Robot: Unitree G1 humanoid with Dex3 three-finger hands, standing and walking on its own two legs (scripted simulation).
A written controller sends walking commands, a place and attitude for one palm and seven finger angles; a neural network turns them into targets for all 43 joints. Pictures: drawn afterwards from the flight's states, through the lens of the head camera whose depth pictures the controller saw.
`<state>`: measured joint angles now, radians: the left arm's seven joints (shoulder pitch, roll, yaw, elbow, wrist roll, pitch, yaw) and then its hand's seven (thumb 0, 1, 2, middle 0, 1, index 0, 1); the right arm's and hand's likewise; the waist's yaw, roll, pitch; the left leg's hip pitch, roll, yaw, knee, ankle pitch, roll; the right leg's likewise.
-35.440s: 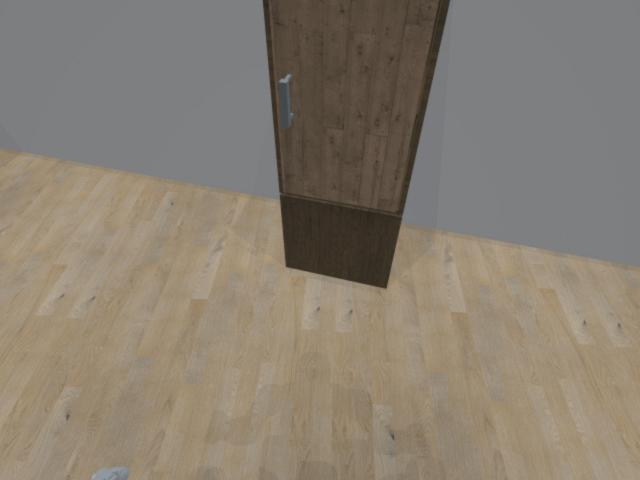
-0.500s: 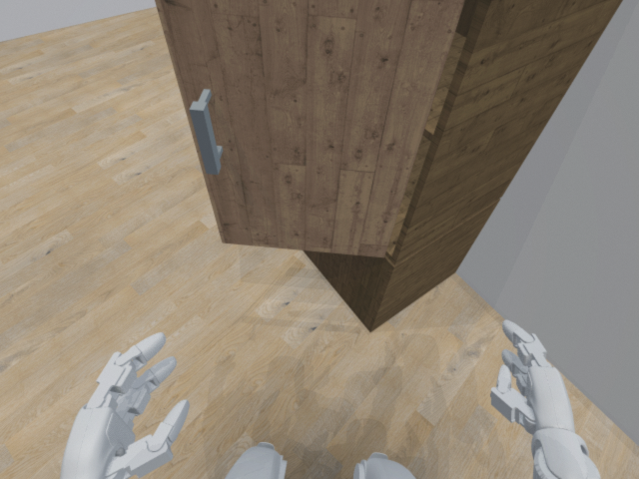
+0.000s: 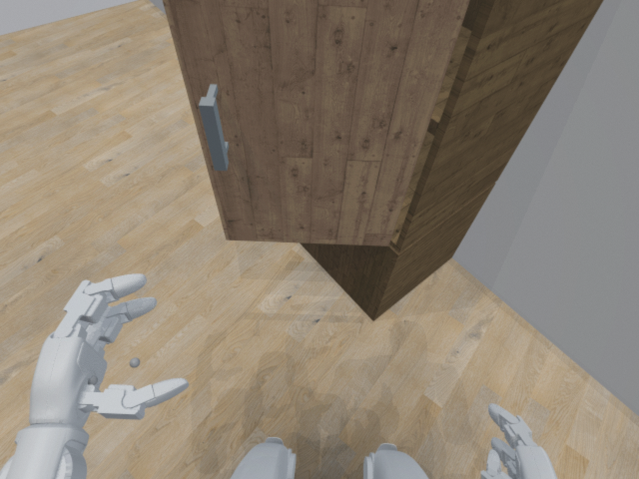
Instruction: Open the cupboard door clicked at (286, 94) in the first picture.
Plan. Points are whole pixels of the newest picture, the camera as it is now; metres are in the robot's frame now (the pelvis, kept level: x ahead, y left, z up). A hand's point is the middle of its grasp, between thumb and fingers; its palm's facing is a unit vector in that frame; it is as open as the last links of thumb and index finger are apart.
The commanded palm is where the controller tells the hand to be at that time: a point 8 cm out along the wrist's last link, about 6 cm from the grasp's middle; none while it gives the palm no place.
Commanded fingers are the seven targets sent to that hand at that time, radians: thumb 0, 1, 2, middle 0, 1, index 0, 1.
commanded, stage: raise the hand with hooked fingers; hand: left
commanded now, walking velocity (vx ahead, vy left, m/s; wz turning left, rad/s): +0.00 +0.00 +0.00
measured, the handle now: (217, 128) +0.59 +0.20 +0.07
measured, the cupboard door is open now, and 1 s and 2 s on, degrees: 50 50 50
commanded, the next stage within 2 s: move the hooked fingers beside the handle in 1.10 s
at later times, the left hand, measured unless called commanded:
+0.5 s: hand (115, 300) +0.29 +0.25 +0.08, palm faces +0.06 -1.00 -0.06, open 14.0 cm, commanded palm +0.27 +0.30 +0.08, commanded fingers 0.00 -0.50 0.30 -0.30 -1.20 -0.30 -1.20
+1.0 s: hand (128, 274) +0.32 +0.24 +0.08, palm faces +0.08 -1.00 -0.04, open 14.0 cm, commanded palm +0.29 +0.29 +0.09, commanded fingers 0.00 -0.50 0.30 -0.30 -1.20 -0.30 -1.20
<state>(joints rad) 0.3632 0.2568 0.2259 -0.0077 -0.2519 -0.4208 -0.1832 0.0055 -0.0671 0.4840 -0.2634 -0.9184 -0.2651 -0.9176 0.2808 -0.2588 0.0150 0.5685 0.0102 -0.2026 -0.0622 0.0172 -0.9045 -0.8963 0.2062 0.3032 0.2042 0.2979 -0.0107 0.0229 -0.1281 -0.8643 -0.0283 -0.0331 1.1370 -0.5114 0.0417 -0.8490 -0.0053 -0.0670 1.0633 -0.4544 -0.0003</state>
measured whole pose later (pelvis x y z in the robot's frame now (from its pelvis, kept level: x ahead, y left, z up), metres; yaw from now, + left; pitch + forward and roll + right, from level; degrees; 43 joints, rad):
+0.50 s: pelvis +0.02 -0.01 +0.02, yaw +0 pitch +12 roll -3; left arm 0.08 0.36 0.37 0.28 -0.32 -0.28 -0.39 -0.01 -0.49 0.30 -0.30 -1.19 -0.30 -1.19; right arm 0.26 -0.26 0.06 0.56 0.03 -0.21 -0.09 0.01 -0.90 -0.90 0.21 0.30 0.21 0.30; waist 0.00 0.02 -0.11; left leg -0.74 -0.01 -0.05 1.02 -0.48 0.02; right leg -0.73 0.01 -0.08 0.94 -0.43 -0.02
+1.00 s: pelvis +0.02 -0.03 +0.03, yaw -1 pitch +12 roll -2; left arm -0.02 0.37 0.44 0.42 -0.33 -0.32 -0.43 -0.01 -0.50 0.30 -0.30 -1.20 -0.30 -1.20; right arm 0.29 -0.28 0.03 0.56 0.03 -0.17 -0.07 0.01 -0.91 -0.90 0.20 0.30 0.20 0.30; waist -0.02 0.02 -0.10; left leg -0.71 0.00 -0.03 0.97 -0.48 0.01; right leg -0.72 0.03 -0.06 0.92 -0.42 -0.03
